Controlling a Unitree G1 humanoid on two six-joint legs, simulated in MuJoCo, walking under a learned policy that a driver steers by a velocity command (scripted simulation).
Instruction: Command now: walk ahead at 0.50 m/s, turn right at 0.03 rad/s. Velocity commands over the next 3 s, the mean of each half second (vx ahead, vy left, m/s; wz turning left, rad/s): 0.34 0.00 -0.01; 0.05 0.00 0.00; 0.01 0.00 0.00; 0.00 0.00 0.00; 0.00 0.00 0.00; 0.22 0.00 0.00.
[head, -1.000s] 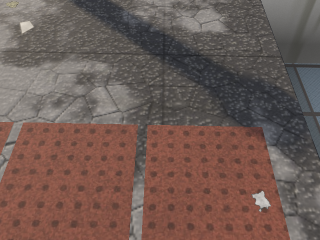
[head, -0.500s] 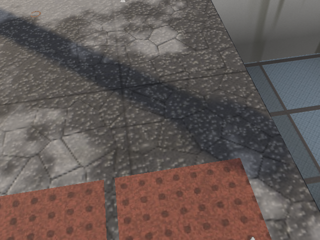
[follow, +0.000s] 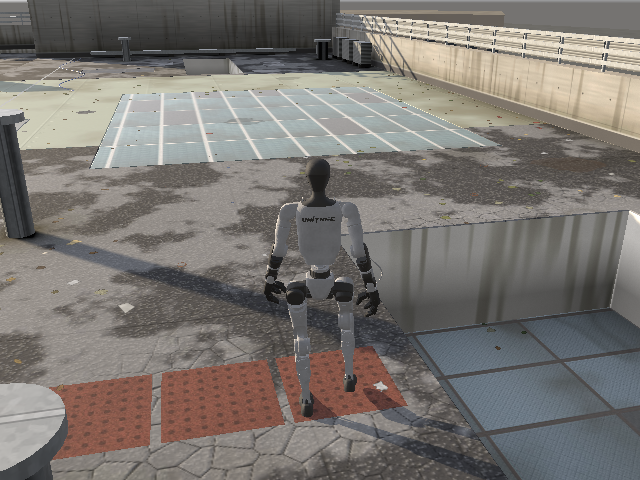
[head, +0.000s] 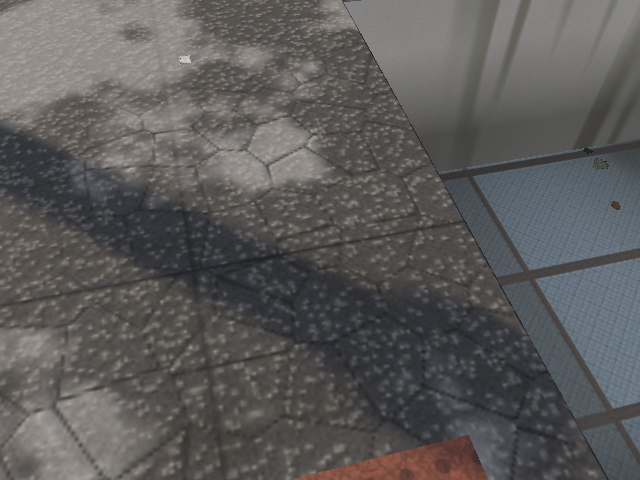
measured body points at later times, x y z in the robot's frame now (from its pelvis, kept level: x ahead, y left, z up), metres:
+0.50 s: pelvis +0.21 -0.06 +0.00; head +0.24 -0.07 +0.44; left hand +0.25 +0.19 -0.14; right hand +0.27 -0.30 -0.16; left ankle +0.23 +0.09 -0.70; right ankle +0.26 -0.12 -0.75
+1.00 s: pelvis +0.25 -0.03 +0.00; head +0.25 -0.03 +0.45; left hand +0.24 +0.20 -0.16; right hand +0.26 -0.26 -0.16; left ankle +0.25 +0.07 -0.75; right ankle +0.26 -0.12 -0.75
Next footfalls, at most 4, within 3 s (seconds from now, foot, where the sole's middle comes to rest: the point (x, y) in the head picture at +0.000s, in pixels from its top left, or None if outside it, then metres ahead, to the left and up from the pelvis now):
0.24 right None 0.30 -0.12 -0.78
0.66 left None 0.29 0.08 -0.78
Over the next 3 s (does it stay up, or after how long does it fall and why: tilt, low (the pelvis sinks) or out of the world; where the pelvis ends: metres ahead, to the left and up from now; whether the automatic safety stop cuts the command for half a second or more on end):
stays up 0.35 0.01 -0.01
